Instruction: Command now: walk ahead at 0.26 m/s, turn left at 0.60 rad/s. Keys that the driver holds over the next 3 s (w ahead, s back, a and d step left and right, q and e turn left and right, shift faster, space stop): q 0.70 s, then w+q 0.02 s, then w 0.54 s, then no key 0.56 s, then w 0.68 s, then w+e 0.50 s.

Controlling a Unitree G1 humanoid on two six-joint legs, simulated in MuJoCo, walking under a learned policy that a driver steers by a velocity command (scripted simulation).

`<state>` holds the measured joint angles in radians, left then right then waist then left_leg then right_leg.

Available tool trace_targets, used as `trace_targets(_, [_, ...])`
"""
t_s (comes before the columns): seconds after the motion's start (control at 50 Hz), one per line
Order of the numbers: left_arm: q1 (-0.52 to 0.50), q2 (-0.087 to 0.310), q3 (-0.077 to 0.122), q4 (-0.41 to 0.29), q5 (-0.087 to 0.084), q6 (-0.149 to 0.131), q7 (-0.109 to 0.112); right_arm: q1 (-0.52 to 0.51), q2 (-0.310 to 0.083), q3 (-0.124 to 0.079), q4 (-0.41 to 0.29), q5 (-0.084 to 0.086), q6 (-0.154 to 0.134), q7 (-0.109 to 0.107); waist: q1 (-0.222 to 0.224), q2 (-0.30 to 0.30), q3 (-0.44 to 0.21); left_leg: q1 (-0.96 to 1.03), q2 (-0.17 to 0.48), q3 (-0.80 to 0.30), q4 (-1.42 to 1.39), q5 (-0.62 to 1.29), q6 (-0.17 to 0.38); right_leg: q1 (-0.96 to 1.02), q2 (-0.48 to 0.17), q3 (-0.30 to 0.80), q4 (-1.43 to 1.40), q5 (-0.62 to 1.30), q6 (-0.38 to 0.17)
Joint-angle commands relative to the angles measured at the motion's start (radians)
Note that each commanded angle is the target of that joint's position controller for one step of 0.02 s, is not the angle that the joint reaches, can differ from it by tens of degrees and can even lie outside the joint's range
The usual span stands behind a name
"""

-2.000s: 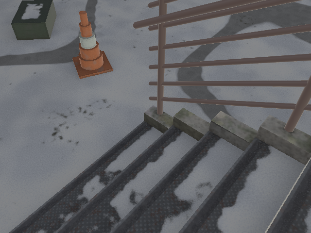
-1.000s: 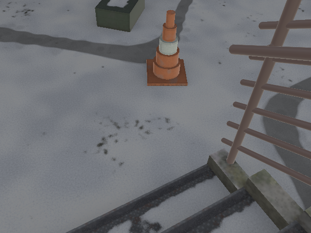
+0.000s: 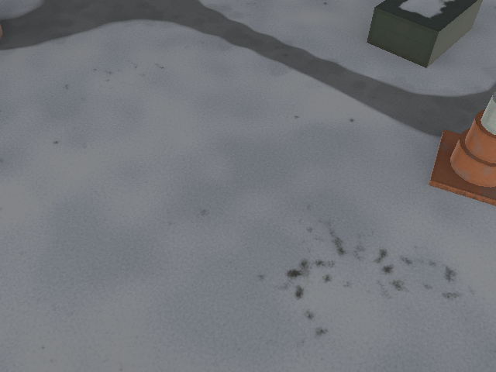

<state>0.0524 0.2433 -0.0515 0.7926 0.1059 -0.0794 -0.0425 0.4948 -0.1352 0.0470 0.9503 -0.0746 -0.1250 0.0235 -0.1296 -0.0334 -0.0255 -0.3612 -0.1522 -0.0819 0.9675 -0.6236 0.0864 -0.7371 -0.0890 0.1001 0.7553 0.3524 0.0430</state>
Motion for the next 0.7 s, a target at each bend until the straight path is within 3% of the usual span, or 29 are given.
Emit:
trace_targets(0.02, [0.007, 0.026, 0.010, -0.096, -0.024, 0.012, -0.008, -0.014, -0.201, -0.036, -0.063, -0.034, 0.013, 0.015, 0.087, 0.104, 0.066, -0.483, 0.130, -0.264, -0.144, 0.115, 0.135, 0.479, 0.059, -0.119, -0.100, 0.199, -0.029])
trace_targets(0.04, [0.111, 0.048, 0.025, -0.079, -0.015, 0.012, -0.005, -0.042, -0.200, -0.034, -0.095, -0.030, 0.011, 0.033, 0.149, 0.103, 0.080, -0.578, 0.127, -0.308, -0.114, 0.080, 0.139, 0.620, 0.062, -0.125, -0.017, 0.091, -0.024])
trace_targets(0.06, [0.161, 0.077, 0.038, -0.068, -0.019, 0.008, -0.006, -0.029, -0.183, -0.036, -0.114, -0.007, 0.011, 0.028, 0.152, 0.075, 0.115, -0.499, 0.120, -0.326, -0.055, 0.053, 0.116, 0.631, 0.054, -0.119, -0.154, -0.003, -0.028])
trace_targets(0.08, [0.170, 0.105, 0.051, -0.063, -0.026, 0.003, -0.005, -0.033, -0.186, -0.037, -0.119, 0.023, 0.020, 0.020, 0.150, 0.053, 0.153, -0.378, 0.111, -0.357, 0.009, 0.105, 0.096, 0.638, 0.062, -0.119, -0.374, -0.018, -0.046])
trace_targets(0.1, [0.238, 0.141, 0.075, -0.039, -0.048, -0.004, 0.000, -0.052, -0.208, -0.036, -0.119, 0.032, 0.033, 0.026, 0.179, 0.039, 0.138, -0.288, 0.101, -0.377, 0.126, 0.284, 0.070, 0.726, 0.055, -0.127, -0.542, 0.014, -0.078])
trace_targets(0.12, [0.389, 0.214, 0.115, 0.003, -0.058, -0.013, 0.006, -0.062, -0.215, -0.029, -0.122, 0.002, 0.041, 0.052, 0.238, 0.049, 0.053, -0.284, 0.098, -0.358, 0.332, 0.499, 0.008, 0.911, -0.022, -0.100, -0.509, 0.131, -0.171])
trace_targets(0.14, [0.540, 0.279, 0.146, 0.026, -0.051, -0.027, 0.011, 0.146, -0.052, -0.008, -0.116, 0.018, 0.028, 0.078, 0.158, -0.214, -0.324, -0.487, 0.021, -0.140, 0.756, 0.188, -0.101, 1.415, -0.226, -0.023, -0.092, 0.895, -0.408])
trace_targets(0.16, [0.446, 0.299, 0.155, -0.038, -0.032, -0.003, -0.030, 0.330, -0.077, -0.013, -0.124, 0.058, 0.036, 0.071, 0.120, -0.292, -0.546, -0.746, -0.046, -0.033, 1.302, -0.361, -0.155, 1.581, -0.473, 0.227, 0.012, 1.200, -0.640])
trace_targets(0.18, [0.489, 0.249, 0.154, -0.048, 0.031, 0.017, -0.029, 0.159, -0.164, -0.037, -0.186, 0.073, 0.064, 0.072, 0.211, -0.059, -0.372, -0.918, 0.011, -0.018, 1.378, -0.273, -0.171, 1.419, -0.458, 0.226, -0.044, 1.104, -0.545])
trace_targets(0.2, [0.386, 0.244, 0.146, -0.061, 0.014, 0.018, -0.029, -0.005, -0.162, -0.045, -0.256, 0.061, 0.082, 0.049, 0.181, 0.000, -0.222, -0.958, 0.073, -0.005, 1.300, -0.137, -0.187, 1.143, -0.460, 0.253, -0.152, 0.642, -0.486])
trace_targets(0.22, [0.303, 0.182, 0.121, -0.087, -0.024, 0.010, -0.021, -0.095, -0.153, -0.041, -0.292, 0.047, 0.080, 0.021, 0.138, 0.047, -0.114, -0.898, 0.133, -0.010, 1.189, -0.022, -0.189, 0.859, -0.427, 0.181, -0.225, 0.422, -0.450])
trace_targets(0.24, [0.190, 0.115, 0.097, -0.081, -0.036, -0.006, -0.010, -0.060, -0.091, -0.017, -0.276, 0.030, 0.082, 0.028, 0.044, 0.067, -0.018, -0.672, 0.202, -0.048, 1.009, 0.149, -0.147, 0.544, -0.371, 0.045, -0.311, 0.392, -0.404])
trace_targets(0.26, [0.137, 0.101, 0.094, -0.085, -0.045, -0.019, 0.000, -0.030, -0.076, -0.020, -0.268, 0.028, 0.086, 0.044, -0.009, 0.031, 0.050, -0.496, 0.204, 0.003, 0.992, 0.194, -0.138, 0.304, -0.311, -0.034, -0.396, 0.348, -0.384])
trace_targets(0.28, [0.174, 0.075, 0.093, -0.047, -0.024, -0.035, 0.026, 0.015, -0.035, -0.002, -0.253, 0.018, 0.089, 0.055, -0.007, 0.015, 0.075, -0.524, 0.223, 0.007, 0.926, 0.303, -0.126, 0.276, -0.242, -0.090, -0.386, 0.232, -0.357])
trace_targets(0.3, [0.209, 0.084, 0.099, -0.033, -0.019, -0.055, 0.053, 0.062, -0.031, -0.002, -0.222, -0.006, 0.095, 0.068, 0.018, 0.007, 0.045, -0.503, 0.214, 0.034, 0.800, 0.413, -0.120, 0.279, -0.190, -0.152, -0.369, 0.116, -0.339])
trace_targets(0.32, [0.245, 0.104, 0.102, -0.014, -0.010, -0.062, 0.066, 0.014, -0.067, -0.015, -0.239, -0.008, 0.102, 0.079, 0.055, -0.002, 0.032, -0.535, 0.205, 0.050, 0.780, 0.442, -0.127, 0.303, -0.200, -0.139, -0.357, 0.019, -0.337])
trace_targets(0.34, [0.261, 0.116, 0.107, -0.010, 0.005, -0.063, 0.086, -0.044, -0.087, -0.019, -0.267, 0.014, 0.099, 0.075, 0.092, 0.005, 0.017, -0.622, 0.214, 0.026, 0.698, 0.537, -0.145, 0.370, -0.216, -0.121, -0.345, -0.027, -0.329])
trace_targets(0.36, [0.252, 0.118, 0.101, -0.019, 0.007, -0.062, 0.097, -0.076, -0.110, -0.026, -0.274, 0.022, 0.102, 0.074, 0.108, 0.023, -0.004, -0.612, 0.241, 0.002, 0.553, 0.629, -0.158, 0.393, -0.238, -0.129, -0.374, -0.084, -0.334])
trace_targets(0.4, [0.266, 0.145, 0.107, -0.019, -0.010, -0.055, 0.094, -0.168, -0.113, -0.031, -0.280, 0.014, 0.107, 0.077, 0.135, 0.008, 0.022, -0.560, 0.285, 0.021, 0.269, 0.661, -0.159, 0.416, -0.235, -0.125, -0.471, -0.349, -0.300])
trace_targets(0.44, [0.304, 0.157, 0.122, -0.008, -0.025, -0.043, 0.071, -0.210, -0.123, -0.035, -0.290, -0.002, 0.114, 0.057, 0.166, -0.012, 0.036, -0.564, 0.276, 0.050, 0.179, 0.547, -0.131, 0.476, -0.280, -0.051, -0.539, -0.622, -0.328])
trace_targets(0.48, [0.315, 0.138, 0.127, 0.002, -0.023, -0.023, 0.068, -0.256, -0.121, -0.039, -0.303, -0.002, 0.114, 0.031, 0.188, 0.017, 0.044, -0.623, 0.272, 0.057, 0.133, 0.502, -0.111, 0.586, -0.336, -0.010, -0.549, -0.628, -0.362])
trace_targets(0.52, [0.318, 0.125, 0.138, 0.007, -0.034, -0.012, 0.079, -0.311, -0.099, -0.031, -0.315, 0.006, 0.110, 0.019, 0.224, 0.017, 0.031, -0.629, 0.270, 0.084, 0.002, 0.468, -0.110, 0.701, -0.339, -0.044, -0.547, -0.620, -0.367])
trace_targets(0.56, [0.295, 0.119, 0.146, -0.002, -0.040, -0.016, 0.090, -0.344, -0.095, -0.032, -0.325, 0.011, 0.109, 0.026, 0.242, -0.003, 0.024, -0.525, 0.256, 0.137, -0.069, 0.408, -0.103, 0.695, -0.306, -0.121, -0.546, -0.658, -0.335])
trace_targets(0.58, [0.307, 0.141, 0.164, -0.007, -0.047, -0.022, 0.105, -0.359, -0.114, -0.040, -0.316, 0.009, 0.111, 0.037, 0.271, 0.026, 0.037, -0.513, 0.242, 0.163, -0.209, 0.458, -0.103, 0.760, -0.298, -0.155, -0.537, -0.711, -0.312])
trace_targets(0.6, [0.343, 0.127, 0.164, 0.009, -0.039, -0.027, 0.114, -0.389, -0.102, -0.042, -0.318, 0.010, 0.114, 0.046, 0.291, -0.009, 0.049, -0.454, 0.235, 0.184, -0.278, 0.466, -0.086, 0.761, -0.299, -0.164, -0.538, -0.710, -0.301])
trace_targets(0.64, [0.336, 0.134, 0.174, 0.022, -0.025, -0.031, 0.117, -0.395, -0.103, -0.056, -0.325, 0.023, 0.112, 0.051, 0.269, -0.071, 0.053, -0.324, 0.210, 0.188, -0.321, 0.411, -0.044, 0.752, -0.340, -0.175, -0.536, -0.640, -0.289])
trace_targets(0.66, [0.295, 0.147, 0.183, 0.011, -0.022, -0.036, 0.117, -0.393, -0.136, -0.075, -0.319, 0.022, 0.101, 0.049, 0.246, -0.066, 0.028, -0.249, 0.199, 0.172, -0.356, 0.403, -0.018, 0.757, -0.341, -0.204, -0.511, -0.588, -0.266])
trace_targets(0.68, [0.246, 0.160, 0.190, -0.005, -0.020, -0.036, 0.120, -0.374, -0.150, -0.088, -0.307, 0.027, 0.095, 0.050, 0.214, -0.031, 0.024, -0.175, 0.185, 0.179, -0.484, 0.519, 0.007, 0.752, -0.340, -0.239, -0.469, -0.594, -0.234])
trace_targets(0.7, [0.233, 0.143, 0.186, 0.001, -0.035, -0.032, 0.111, -0.346, -0.151, -0.103, -0.292, 0.032, 0.083, 0.050, 0.179, -0.015, 0.001, -0.003, 0.164, 0.198, -0.571, 0.700, 0.043, 0.677, -0.316, -0.279, -0.407, -0.598, -0.195])
